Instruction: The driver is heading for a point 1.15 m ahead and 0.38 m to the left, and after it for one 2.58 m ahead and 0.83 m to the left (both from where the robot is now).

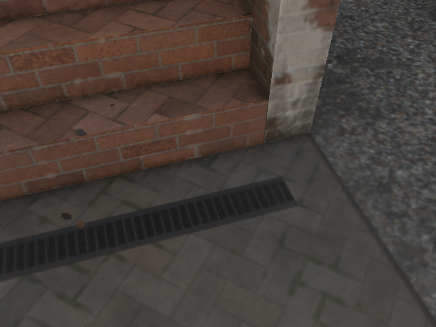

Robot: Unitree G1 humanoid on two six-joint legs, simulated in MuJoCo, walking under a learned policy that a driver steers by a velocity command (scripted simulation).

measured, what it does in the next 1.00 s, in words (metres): walks ahead: left foot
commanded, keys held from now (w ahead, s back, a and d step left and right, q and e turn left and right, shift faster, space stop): w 0.46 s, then w+q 0.54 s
